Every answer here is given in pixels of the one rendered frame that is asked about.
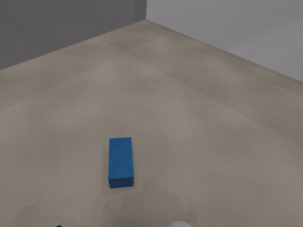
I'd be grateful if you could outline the carton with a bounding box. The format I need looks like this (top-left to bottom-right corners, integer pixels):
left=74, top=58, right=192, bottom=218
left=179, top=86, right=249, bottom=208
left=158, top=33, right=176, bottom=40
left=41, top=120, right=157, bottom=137
left=108, top=137, right=134, bottom=189

